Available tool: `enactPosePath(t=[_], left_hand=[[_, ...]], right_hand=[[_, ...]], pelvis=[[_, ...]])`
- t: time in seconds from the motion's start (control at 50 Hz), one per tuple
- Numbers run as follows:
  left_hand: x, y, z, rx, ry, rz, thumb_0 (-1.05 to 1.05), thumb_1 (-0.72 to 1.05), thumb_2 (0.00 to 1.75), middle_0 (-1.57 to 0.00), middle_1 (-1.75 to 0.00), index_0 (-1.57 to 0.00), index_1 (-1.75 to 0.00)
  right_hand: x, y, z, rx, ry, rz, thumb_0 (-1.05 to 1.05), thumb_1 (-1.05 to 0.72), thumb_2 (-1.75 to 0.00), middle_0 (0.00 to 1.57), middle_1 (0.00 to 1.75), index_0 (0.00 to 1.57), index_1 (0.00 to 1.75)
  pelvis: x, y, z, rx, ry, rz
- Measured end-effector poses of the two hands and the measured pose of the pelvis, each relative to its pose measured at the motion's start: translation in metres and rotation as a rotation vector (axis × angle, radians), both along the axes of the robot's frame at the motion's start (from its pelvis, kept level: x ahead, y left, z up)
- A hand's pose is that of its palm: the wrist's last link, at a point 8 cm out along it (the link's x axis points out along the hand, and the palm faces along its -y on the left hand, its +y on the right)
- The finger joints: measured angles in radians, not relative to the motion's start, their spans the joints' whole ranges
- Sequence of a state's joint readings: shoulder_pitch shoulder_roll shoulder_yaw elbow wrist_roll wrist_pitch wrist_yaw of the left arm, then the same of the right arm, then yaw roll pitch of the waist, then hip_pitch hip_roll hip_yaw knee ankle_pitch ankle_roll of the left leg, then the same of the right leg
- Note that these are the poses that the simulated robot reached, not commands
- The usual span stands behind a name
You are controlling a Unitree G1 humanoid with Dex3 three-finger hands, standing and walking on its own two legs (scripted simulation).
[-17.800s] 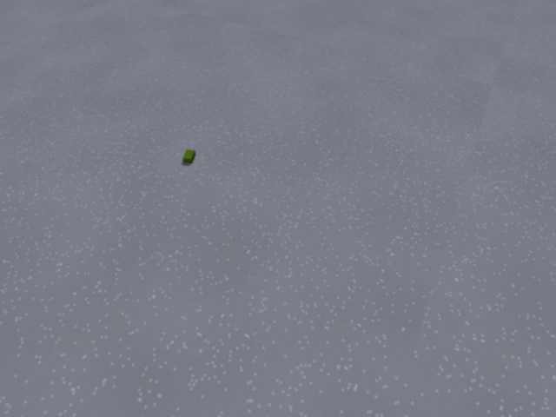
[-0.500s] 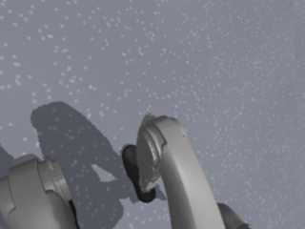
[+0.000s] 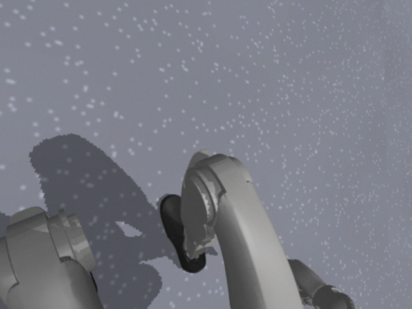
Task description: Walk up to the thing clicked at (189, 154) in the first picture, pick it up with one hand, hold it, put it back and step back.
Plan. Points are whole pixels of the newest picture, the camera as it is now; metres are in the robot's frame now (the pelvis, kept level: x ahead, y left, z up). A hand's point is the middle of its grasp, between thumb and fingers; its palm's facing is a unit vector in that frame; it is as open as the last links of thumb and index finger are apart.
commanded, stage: rest palm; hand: left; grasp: from above
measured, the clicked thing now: out of the picture +0.47 +0.33 -0.29
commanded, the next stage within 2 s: close in 0.50 s
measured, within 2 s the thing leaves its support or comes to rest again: neither
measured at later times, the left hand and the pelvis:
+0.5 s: hand out of the picture +0.44 +0.31 -0.26, palm faces -0.49 -0.08 -0.87, open 12.4 cm; pelvis +0.00 +0.00 +0.00, yaw -1 degrees
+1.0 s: hand out of the picture +0.44 +0.31 -0.26, palm faces -0.48 -0.09 -0.87, open 10.3 cm; pelvis +0.00 +0.00 +0.00, yaw -1 degrees
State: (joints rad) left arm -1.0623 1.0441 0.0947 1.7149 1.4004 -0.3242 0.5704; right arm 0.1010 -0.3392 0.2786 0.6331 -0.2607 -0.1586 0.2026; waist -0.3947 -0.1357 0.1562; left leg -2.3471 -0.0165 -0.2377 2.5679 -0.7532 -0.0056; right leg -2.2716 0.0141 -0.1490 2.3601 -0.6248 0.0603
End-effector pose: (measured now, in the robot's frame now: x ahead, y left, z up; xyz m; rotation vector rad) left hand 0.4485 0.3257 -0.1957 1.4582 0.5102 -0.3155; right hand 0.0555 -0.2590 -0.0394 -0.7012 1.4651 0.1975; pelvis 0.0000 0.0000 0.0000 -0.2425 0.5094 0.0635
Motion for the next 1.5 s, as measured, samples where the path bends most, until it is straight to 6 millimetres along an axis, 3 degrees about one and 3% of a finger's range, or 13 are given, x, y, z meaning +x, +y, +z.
enactPosePath(t=[0.34,0.64,1.5], left_hand=[[0.002,-0.015,-0.005,0.000,-0.027,-0.040,0.00,-0.25,0.78,-0.27,-0.83,-0.29,-0.81],[0.003,-0.013,-0.007,0.012,-0.020,0.002,0.00,-0.16,0.70,-0.34,-0.79,-0.36,-0.75],[0.011,-0.009,0.001,0.009,-0.037,-0.013,0.00,0.40,0.25,-0.69,-0.43,-0.79,-0.39]], right_hand=[[-0.009,0.008,0.004,0.025,-0.003,0.017,-0.01,-0.91,-0.90,0.20,0.30,0.20,0.30],[-0.008,0.004,0.005,0.043,-0.006,0.035,0.00,-0.92,-0.90,0.20,0.30,0.20,0.30],[-0.012,0.014,0.010,0.029,-0.014,0.024,0.00,-0.91,-0.90,0.20,0.30,0.20,0.30]], pelvis=[[-0.003,0.002,-0.001,-0.011,-0.018,-0.007],[-0.004,0.000,0.000,-0.007,-0.030,-0.010],[-0.008,0.004,0.004,-0.022,-0.028,-0.013]])
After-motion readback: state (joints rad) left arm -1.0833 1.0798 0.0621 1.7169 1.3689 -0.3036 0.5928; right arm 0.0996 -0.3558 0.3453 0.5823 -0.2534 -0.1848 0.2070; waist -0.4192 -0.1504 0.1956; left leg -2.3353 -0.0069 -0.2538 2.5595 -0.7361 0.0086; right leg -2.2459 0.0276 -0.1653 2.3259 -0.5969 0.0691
